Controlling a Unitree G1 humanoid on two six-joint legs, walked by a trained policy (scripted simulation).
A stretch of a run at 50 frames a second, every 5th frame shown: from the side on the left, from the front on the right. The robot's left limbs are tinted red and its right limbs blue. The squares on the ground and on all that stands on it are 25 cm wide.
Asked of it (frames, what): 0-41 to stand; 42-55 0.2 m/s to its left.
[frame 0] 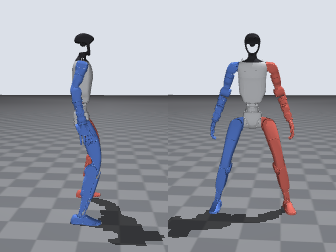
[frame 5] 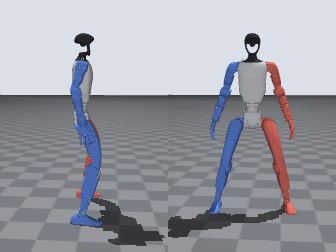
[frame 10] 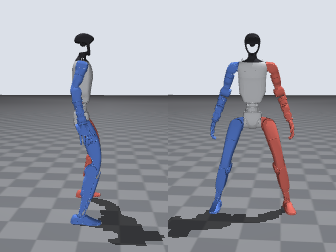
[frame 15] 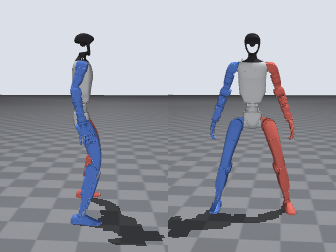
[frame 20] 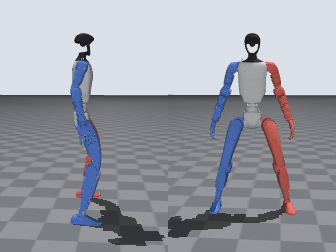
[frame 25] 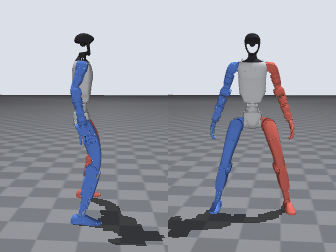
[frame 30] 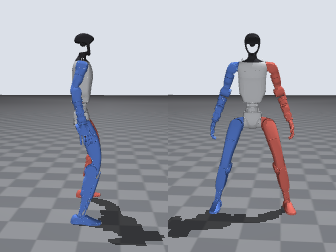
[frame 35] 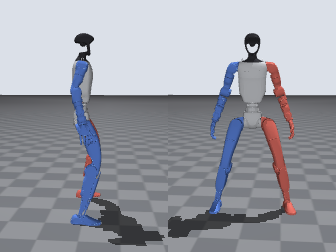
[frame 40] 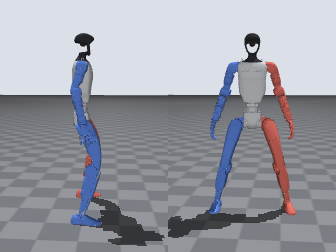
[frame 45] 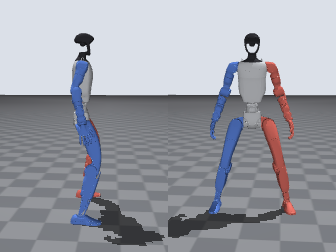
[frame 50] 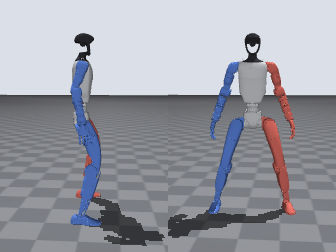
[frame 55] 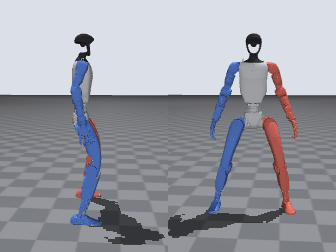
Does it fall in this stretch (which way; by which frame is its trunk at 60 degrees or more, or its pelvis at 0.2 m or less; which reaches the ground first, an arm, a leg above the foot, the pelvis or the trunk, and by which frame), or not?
no
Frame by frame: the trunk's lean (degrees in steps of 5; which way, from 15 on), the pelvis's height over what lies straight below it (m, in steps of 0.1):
0: 5, 0.8
5: 5, 0.8
10: 5, 0.8
15: 5, 0.8
20: 5, 0.8
25: 5, 0.8
30: 5, 0.8
35: 5, 0.8
40: 5, 0.8
45: 5, 0.8
50: 5, 0.8
55: 5, 0.8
